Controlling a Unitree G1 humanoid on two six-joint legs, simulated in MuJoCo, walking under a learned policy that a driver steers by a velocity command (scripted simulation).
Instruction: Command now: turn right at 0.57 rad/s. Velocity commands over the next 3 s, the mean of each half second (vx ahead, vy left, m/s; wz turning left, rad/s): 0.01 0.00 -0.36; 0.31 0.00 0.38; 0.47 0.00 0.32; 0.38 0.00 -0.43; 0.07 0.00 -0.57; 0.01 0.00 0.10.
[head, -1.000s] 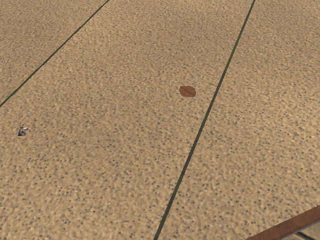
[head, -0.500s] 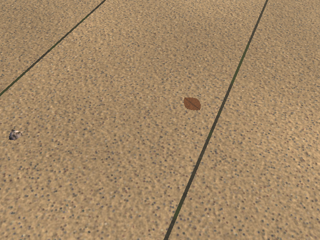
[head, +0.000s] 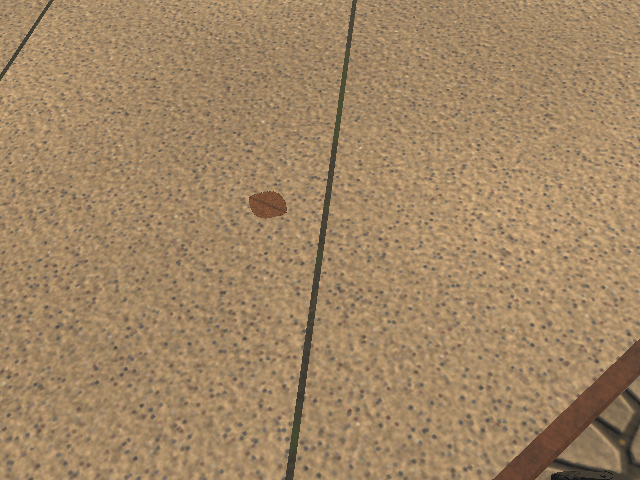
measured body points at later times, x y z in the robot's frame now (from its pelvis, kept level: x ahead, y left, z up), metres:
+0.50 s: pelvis -0.05 +0.00 -0.01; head -0.05 -0.02 +0.44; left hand +0.11 +0.24 -0.11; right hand +0.06 -0.28 -0.11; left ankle +0.01 +0.11 -0.72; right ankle -0.12 -0.07 -0.75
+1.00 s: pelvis +0.09 +0.02 -0.03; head +0.13 +0.01 +0.42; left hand +0.00 +0.25 -0.16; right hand +0.32 -0.17 -0.12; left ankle +0.21 +0.11 -0.69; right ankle -0.12 -0.08 -0.74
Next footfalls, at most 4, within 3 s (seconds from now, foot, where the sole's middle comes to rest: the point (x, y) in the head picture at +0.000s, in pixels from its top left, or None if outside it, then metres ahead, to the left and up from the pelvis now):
0.18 left None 0.06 0.11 -0.74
0.50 right None -0.08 -0.08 -0.78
1.04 left None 0.26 0.11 -0.75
1.60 right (312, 384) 0.62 0.09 -0.75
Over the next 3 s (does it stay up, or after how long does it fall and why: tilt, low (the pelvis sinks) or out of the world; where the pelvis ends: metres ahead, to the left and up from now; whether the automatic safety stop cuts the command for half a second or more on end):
stays up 0.67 0.19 0.03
